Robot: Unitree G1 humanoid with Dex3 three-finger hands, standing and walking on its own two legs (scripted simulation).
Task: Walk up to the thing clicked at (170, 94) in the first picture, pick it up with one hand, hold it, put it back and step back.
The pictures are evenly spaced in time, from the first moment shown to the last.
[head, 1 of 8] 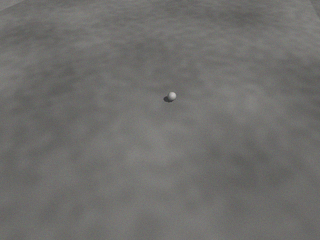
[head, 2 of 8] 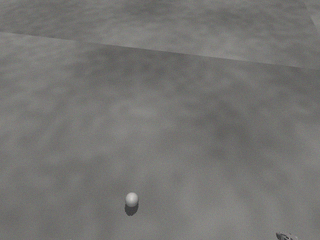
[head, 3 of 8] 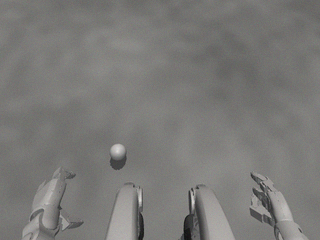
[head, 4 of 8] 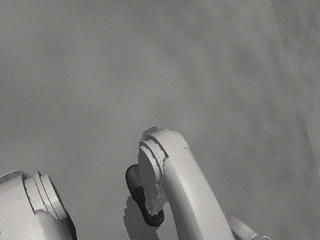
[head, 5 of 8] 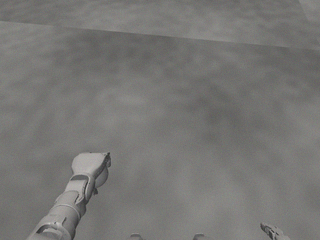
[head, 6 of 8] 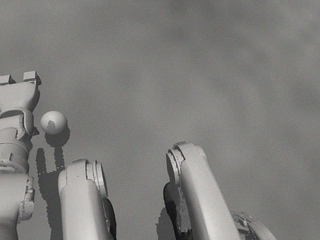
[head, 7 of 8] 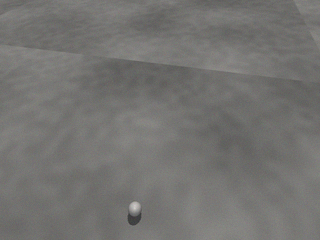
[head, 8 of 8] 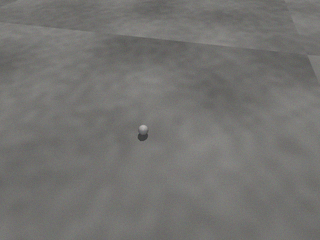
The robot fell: no
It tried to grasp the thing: yes
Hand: left
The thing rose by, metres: 0.68
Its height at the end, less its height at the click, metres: +0.00
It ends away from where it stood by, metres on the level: 0.01
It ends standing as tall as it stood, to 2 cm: yes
